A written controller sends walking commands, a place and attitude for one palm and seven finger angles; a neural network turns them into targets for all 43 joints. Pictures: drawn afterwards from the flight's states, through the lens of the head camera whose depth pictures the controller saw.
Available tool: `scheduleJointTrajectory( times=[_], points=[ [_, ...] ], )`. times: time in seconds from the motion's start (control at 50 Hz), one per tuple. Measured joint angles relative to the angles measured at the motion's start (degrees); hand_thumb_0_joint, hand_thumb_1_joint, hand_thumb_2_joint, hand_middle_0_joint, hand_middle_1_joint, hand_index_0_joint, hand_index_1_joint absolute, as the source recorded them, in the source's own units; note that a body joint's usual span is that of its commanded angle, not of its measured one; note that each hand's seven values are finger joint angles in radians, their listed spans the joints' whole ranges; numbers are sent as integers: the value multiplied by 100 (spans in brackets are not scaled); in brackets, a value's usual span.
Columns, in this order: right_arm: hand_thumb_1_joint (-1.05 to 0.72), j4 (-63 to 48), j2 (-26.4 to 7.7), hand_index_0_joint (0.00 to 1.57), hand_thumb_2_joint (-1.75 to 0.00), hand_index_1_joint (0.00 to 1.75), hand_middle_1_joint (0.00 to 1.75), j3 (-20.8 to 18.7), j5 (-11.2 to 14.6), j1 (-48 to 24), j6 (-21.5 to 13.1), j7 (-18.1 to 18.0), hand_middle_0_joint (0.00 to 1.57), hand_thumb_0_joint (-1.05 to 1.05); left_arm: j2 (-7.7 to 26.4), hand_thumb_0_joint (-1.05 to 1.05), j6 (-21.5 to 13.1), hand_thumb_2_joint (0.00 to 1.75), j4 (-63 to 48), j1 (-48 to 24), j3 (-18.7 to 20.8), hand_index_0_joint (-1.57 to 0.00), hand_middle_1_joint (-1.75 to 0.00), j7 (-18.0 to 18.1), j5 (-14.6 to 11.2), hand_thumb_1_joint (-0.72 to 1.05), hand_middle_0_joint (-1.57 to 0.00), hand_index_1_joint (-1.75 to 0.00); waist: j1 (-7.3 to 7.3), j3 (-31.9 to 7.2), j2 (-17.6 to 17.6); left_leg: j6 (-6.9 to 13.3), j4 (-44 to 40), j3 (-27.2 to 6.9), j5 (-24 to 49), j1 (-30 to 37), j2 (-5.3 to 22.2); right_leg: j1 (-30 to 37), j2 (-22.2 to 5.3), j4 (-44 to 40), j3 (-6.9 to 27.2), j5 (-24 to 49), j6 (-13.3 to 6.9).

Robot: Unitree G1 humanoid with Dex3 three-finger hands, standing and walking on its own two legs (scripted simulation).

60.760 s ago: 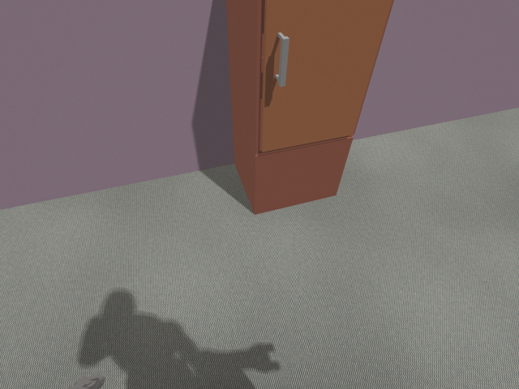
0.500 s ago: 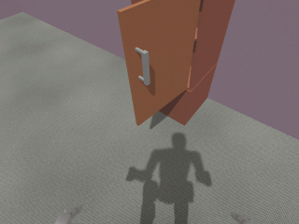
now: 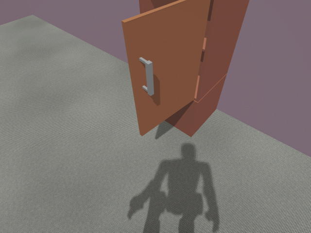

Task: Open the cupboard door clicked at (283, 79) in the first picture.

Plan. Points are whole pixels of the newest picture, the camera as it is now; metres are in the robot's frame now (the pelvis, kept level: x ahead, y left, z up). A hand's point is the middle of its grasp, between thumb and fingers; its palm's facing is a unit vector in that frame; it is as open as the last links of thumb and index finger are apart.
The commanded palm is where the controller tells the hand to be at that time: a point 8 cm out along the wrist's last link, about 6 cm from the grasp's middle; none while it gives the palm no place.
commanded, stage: let the arm hang, fingers relaxed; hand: left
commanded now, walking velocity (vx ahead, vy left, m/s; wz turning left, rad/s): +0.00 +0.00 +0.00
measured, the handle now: (146, 77) +0.65 +0.07 +0.03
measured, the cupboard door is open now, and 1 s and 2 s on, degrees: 82 82 82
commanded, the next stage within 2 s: look to check the result in 0.36 s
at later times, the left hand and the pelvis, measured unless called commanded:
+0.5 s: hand out of the picture +0.05 +0.19 -0.17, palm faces +0.02 -0.97 -0.23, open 7.4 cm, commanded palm none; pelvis +0.03 +0.00 +0.00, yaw +0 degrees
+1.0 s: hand out of the picture +0.08 +0.21 -0.16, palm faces +0.01 -0.96 -0.28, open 7.4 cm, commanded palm none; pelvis +0.04 +0.00 +0.00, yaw +0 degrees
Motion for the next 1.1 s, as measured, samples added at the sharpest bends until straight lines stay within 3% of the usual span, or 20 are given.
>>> scheduleJointTrajectory(
  times=[0.34, 1.1],
  points=[
    [-91, 45, -10, 20, -89, 30, 30, -15, 2, -190, -87, -65, 20, 0, -293, 0, -82, 90, 9, -210, -35, -20, -30, 0, 1, 90, -20, -29, 1, -47, -129, -43, -228, 5, -44, 258, 18, 210, 33, -138, 23, -85, -4],
    [-90, 16, -353, 20, -89, 30, 30, -33, 19, -539, -107, -52, 20, 0, 129, 0, -114, 90, 26, -420, 3, -20, -30, -35, 8, 90, -20, -30, 19, -16, -141, -17, -498, 8, -59, 510, -5, 445, 28, -369, 49, -115, 39]
  ],
)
